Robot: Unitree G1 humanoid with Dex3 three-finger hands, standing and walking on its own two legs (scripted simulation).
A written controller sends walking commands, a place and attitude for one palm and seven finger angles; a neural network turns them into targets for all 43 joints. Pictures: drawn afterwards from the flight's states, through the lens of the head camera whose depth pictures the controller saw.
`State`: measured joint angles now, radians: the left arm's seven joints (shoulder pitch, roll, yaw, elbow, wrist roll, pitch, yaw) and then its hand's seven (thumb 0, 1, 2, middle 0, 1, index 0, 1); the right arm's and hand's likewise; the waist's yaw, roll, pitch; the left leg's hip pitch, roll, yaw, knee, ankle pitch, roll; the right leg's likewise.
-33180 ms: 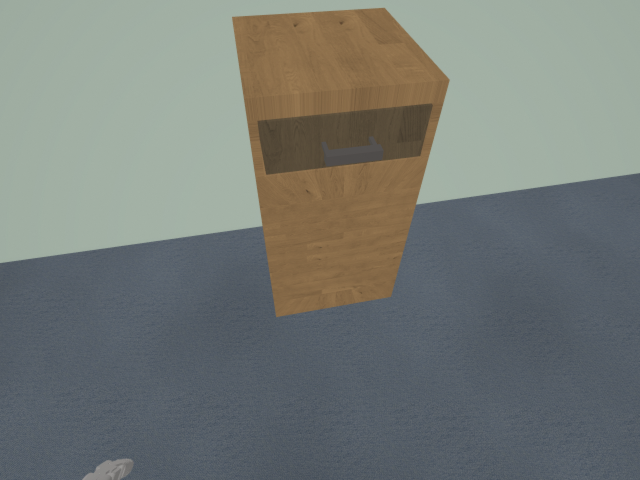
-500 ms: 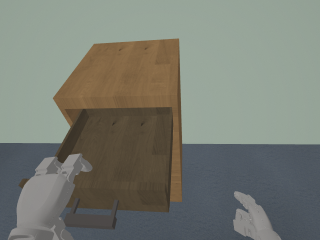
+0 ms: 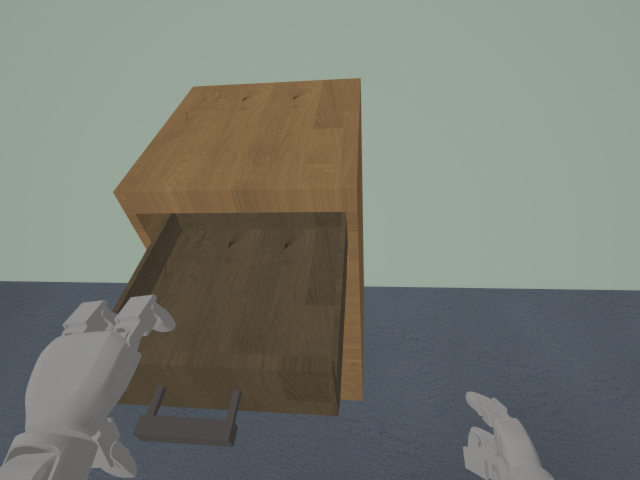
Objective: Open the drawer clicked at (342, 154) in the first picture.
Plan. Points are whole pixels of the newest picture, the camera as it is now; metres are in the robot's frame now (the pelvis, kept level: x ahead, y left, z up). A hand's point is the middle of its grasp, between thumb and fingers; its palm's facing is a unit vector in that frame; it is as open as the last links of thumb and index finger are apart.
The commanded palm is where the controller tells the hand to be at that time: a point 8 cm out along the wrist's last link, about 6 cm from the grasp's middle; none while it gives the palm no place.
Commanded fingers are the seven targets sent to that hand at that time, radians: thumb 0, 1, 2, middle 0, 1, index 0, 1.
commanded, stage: draw the hand back to the body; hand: left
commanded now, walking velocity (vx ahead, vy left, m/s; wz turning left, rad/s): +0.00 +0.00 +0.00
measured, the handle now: (191, 413) +0.20 +0.23 -0.04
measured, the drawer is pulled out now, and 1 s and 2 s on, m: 0.30 0.30 0.30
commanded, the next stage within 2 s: step back with the hand held close in 1.30 s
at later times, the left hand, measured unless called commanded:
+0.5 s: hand (137, 363) +0.19 +0.22 +0.13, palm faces +0.32 -0.84 -0.43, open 13.4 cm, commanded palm +0.14 +0.26 +0.17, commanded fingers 0.00 -0.12 0.47 -0.27 -0.95 -0.27 -0.95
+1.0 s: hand (110, 338) +0.19 +0.24 +0.16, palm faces +0.39 -0.81 -0.43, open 9.5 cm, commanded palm +0.14 +0.28 +0.18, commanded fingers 0.00 0.76 0.84 -0.21 -0.39 -0.21 -0.39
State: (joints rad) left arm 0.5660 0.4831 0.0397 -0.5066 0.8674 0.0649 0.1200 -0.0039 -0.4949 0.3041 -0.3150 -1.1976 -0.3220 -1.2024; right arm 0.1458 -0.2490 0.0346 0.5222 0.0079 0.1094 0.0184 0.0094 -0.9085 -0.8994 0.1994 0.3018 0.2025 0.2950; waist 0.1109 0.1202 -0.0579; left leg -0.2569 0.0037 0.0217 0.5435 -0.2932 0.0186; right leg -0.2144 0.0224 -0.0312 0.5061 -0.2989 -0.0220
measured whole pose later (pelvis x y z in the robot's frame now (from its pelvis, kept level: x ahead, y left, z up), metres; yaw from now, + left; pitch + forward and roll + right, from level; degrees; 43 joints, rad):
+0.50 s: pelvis +0.01 +0.00 +0.00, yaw +1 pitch -3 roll +0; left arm 0.58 0.30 0.16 -0.50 0.04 -0.07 0.12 -0.01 -0.39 0.35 -0.30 -1.13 -0.31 -1.13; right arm 0.20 -0.19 0.05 0.56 0.00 -0.10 -0.07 0.01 -0.91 -0.90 0.20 0.30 0.20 0.29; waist 0.07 0.05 0.01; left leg -0.15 -0.01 0.01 0.48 -0.28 0.02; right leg -0.10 0.01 -0.05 0.44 -0.30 -0.02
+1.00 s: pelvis +0.02 +0.00 +0.01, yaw +2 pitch -2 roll +0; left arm 0.56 0.34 0.28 -0.49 -0.05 -0.08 0.10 0.00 0.42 0.70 -0.24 -0.60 -0.25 -0.61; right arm 0.16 -0.22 0.01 0.62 0.00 -0.09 -0.07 0.01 -0.91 -0.90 0.20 0.30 0.20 0.30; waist 0.07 0.07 0.00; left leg -0.11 -0.01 0.00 0.39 -0.25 0.01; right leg -0.05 0.02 -0.05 0.34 -0.26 -0.02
